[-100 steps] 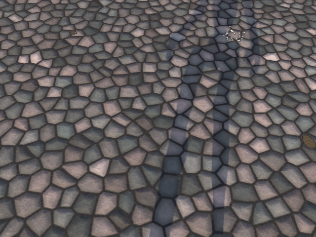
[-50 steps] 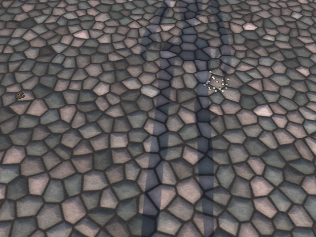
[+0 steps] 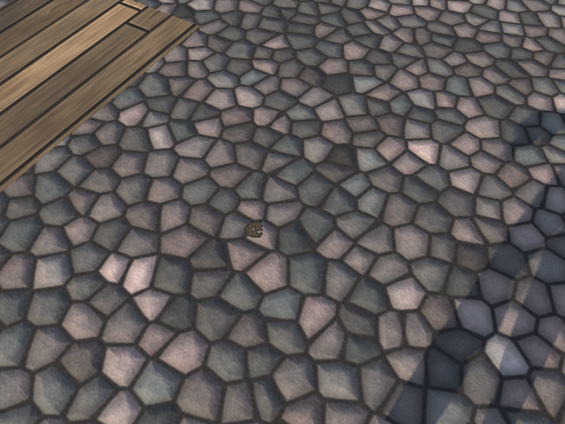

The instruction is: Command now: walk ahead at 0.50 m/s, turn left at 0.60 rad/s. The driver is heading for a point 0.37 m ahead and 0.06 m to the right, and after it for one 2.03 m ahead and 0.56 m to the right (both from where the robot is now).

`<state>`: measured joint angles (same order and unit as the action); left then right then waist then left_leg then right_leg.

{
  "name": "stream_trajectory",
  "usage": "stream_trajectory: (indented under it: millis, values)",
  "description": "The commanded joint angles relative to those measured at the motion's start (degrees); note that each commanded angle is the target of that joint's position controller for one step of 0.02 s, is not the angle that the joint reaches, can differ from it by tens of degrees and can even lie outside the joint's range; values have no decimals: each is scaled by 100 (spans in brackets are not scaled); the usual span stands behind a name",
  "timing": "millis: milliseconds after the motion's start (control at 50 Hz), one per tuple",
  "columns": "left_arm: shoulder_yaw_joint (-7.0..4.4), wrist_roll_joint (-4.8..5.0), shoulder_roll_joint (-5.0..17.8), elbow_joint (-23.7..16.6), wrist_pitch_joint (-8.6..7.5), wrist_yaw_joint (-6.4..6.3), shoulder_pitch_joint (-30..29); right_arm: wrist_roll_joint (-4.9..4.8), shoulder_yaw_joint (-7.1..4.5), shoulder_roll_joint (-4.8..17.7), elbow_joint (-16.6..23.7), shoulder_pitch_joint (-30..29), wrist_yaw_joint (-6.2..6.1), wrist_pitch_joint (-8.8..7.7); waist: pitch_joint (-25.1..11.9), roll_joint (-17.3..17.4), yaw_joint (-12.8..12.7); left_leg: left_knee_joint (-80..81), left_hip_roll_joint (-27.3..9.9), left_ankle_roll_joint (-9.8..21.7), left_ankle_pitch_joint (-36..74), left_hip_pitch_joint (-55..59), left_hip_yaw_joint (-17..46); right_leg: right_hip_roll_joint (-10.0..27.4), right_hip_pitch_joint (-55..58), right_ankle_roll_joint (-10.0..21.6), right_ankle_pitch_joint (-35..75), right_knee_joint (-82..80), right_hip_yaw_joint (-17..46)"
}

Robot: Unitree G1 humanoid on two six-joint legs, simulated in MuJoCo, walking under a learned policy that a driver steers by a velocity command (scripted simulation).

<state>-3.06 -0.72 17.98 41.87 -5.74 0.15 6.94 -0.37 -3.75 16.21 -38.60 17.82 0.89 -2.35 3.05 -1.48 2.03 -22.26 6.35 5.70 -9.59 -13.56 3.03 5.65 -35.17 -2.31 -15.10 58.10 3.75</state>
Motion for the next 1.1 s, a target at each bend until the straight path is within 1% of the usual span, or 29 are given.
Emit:
stream_trajectory:
  millis: [20,80,180,220,240,260,280,300,320,340,360,380,400,440,520,600,640,680,700,720,740,760,780,800,820,860,940,1040,1100]
  values:
    - [-87,-46,361,-353,16,-17,-139,-33,-277,998,394,-201,-129,-125,-334,370,-148,959,-1323,997,1353,2,1294,-85,-23,-177,1020,-978,-35]
    - [-22,12,231,-501,-23,51,-770,-72,-289,1025,252,54,-180,-77,-237,518,106,877,-1108,728,777,-173,1176,-375,425,-178,1990,-2188,-75]
    - [-68,80,415,-614,-128,185,-1092,-92,-249,880,-45,478,-200,-36,-202,658,254,384,-1476,611,486,605,1674,-439,576,48,1956,-2925,43]
    - [-115,81,504,-597,-164,196,-914,-64,-260,900,-112,487,-203,5,-190,840,145,116,-1609,540,940,910,1850,-474,771,236,1384,-3028,-49]
    - [-164,34,572,-498,-182,172,-563,-46,-244,867,-106,366,-202,30,-277,897,-66,-274,-1487,420,1814,1038,1724,-579,1158,391,1357,-3274,-227]
    - [-239,-63,740,-375,-214,146,-45,-16,-190,725,-61,289,-204,39,-704,827,-317,-1094,-1164,206,2681,1018,1439,-466,2010,613,1881,-3327,-223]
    - [-300,-191,1072,-319,-239,145,670,97,-98,542,88,384,-230,24,-1634,242,-511,-2552,-779,-88,1924,250,1130,403,3613,1095,3522,-2825,660]
    - [-393,-163,1299,-46,-145,185,1224,-9,-19,325,-50,1249,-229,-11,-2416,-1444,-377,-4643,99,-624,-1549,-1571,578,1520,5406,2207,3807,-3056,2811]
    - [-273,125,868,-21,-94,242,1299,22,-57,708,-115,1250,-215,-34,-2336,-1165,-420,-5301,-40,-717,-2703,-2162,823,1650,5379,2243,3167,-3500,3555]
    - [-186,189,636,-129,-42,233,847,-10,-125,933,-8,575,-206,-15,-1577,-601,-477,-5485,-345,-781,-2337,-2437,703,1422,4741,2006,3111,-3538,2848]
    - [-113,142,497,-225,16,222,492,53,-114,928,112,45,-226,3,-1136,-120,-445,-5268,-547,-835,-2037,-2387,447,1132,4053,1819,3578,-3581,2239]
    - [-79,127,430,-227,48,208,297,143,-114,851,243,-268,-240,7,-782,51,-351,-4824,-715,-874,-1812,-2299,355,937,3456,1748,4179,-3627,1885]
    - [-67,92,416,-192,59,178,288,173,-104,738,304,-320,-248,11,-759,-59,-236,-4388,-825,-885,-1655,-1993,335,714,3147,1654,4485,-3691,1639]
    - [-151,63,642,-127,133,140,266,106,-39,460,292,-205,-279,50,-804,-412,-90,-3482,-749,-966,-1676,-1587,179,489,2820,1609,4715,-3769,1372]
    - [-319,159,1019,-129,341,2,280,66,-41,483,260,-372,-356,174,-1148,-479,-98,-2500,-524,-1060,-975,-957,112,451,2404,1614,4028,-3863,1372]
    - [-332,230,942,-148,550,-93,276,46,-65,494,400,-917,-325,255,-895,-579,-221,-1850,-393,-1028,-584,-683,225,237,1980,1399,1905,-3948,1653]
    - [-334,221,906,-174,628,-129,275,25,-81,511,459,-1061,-277,183,-759,-678,-245,-1340,-349,-975,-591,-578,262,193,2025,1334,1480,-3826,1943]
    - [-317,245,839,-250,697,-175,128,5,-121,532,378,-824,-224,60,-729,-696,-47,-227,-382,-841,31,-49,209,31,2034,1123,1380,-3501,2123]
    - [-273,245,685,-262,712,-191,236,33,-176,691,350,-716,-230,16,-775,-560,-51,215,-734,-677,482,429,347,-171,1838,886,921,-3205,2051]
    - [-175,142,353,-278,710,-180,546,143,-243,1050,417,-626,-283,28,-1091,400,-210,252,-1950,-214,1228,1112,1316,-602,1335,566,-678,-2107,1469]
    - [-185,179,379,-449,669,-181,664,334,-302,1279,382,-709,-252,97,-872,1676,-373,423,-2838,706,2122,1054,2555,-1307,308,282,-2208,-1116,459]
    - [-301,115,806,-351,639,-183,837,302,-256,1042,431,-770,-238,84,-877,1406,-316,432,-3033,1053,2181,924,2683,-909,153,49,-2247,79,440]
    - [-403,177,1029,-235,677,-179,863,245,-165,731,471,-961,-242,68,-773,1012,-351,339,-2699,887,2104,803,2091,-812,130,-59,-1905,583,451]
    - [-433,194,982,-118,768,-211,946,186,-135,631,494,-1176,-240,70,-677,782,-430,272,-2350,648,1911,720,1542,-737,124,-180,-1606,803,390]
    - [-431,179,924,-130,842,-231,917,121,-125,613,476,-1283,-247,77,-597,817,-412,258,-2224,569,1909,672,1260,-677,43,-276,-1324,955,340]
    - [-354,207,652,-274,893,-190,714,136,-133,664,396,-1216,-275,117,-504,938,-328,332,-1990,594,2155,537,730,-635,119,-405,-978,796,69]
    - [-247,205,442,-610,878,-91,237,136,-221,843,267,-978,-336,208,-737,1080,-78,315,-2157,744,2234,978,416,-418,348,-455,-788,-273,-166]
    - [-257,190,531,-794,926,42,151,33,-323,1111,174,-1015,-241,241,-789,1176,-43,208,-2367,707,2162,824,122,-426,1218,-196,-641,-1496,-566]
    - [-313,184,541,-732,960,114,491,-130,-341,1132,95,-1127,-222,231,-759,1095,-314,-321,-2304,329,1755,586,-154,-586,2036,189,256,-2929,-789]
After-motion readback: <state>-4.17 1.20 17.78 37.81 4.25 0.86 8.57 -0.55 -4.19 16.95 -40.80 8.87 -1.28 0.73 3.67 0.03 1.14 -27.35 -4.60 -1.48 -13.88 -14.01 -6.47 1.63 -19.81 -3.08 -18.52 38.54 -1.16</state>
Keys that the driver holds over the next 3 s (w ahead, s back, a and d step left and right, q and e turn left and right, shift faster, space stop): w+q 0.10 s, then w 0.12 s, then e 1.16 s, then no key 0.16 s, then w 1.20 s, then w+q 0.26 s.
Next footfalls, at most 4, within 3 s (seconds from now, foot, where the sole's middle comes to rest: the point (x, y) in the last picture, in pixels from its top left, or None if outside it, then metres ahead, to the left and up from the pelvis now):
0.26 right None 0.34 -0.14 -0.78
0.72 left None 0.39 0.09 -0.78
1.12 right None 0.31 -0.16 -0.78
1.60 left None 0.43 0.03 -0.78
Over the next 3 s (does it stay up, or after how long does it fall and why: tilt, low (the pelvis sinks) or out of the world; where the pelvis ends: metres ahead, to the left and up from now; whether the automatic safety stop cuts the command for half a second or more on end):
stays up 0.84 -0.43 -0.02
